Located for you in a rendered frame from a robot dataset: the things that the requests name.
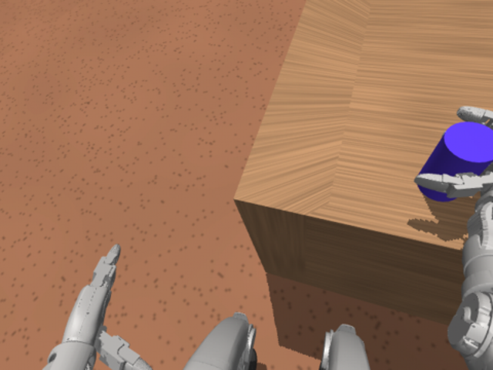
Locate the left robot arm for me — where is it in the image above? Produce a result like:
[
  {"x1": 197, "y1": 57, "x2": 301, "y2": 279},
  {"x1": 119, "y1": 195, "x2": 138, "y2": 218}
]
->
[{"x1": 43, "y1": 341, "x2": 96, "y2": 370}]

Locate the can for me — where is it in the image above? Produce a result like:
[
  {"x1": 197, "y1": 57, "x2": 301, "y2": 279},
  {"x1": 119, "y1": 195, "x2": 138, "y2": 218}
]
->
[{"x1": 418, "y1": 122, "x2": 493, "y2": 202}]

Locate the right robot arm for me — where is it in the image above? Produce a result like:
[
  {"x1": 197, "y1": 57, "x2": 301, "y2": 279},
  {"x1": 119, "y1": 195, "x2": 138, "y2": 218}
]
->
[{"x1": 448, "y1": 190, "x2": 493, "y2": 370}]

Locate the left robot hand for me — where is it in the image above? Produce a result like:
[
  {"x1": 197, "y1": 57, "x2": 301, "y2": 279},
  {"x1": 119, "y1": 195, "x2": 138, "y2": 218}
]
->
[{"x1": 62, "y1": 244, "x2": 153, "y2": 370}]

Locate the right robot hand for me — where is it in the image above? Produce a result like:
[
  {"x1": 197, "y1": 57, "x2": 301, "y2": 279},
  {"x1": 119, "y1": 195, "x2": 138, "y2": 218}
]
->
[{"x1": 414, "y1": 106, "x2": 493, "y2": 198}]

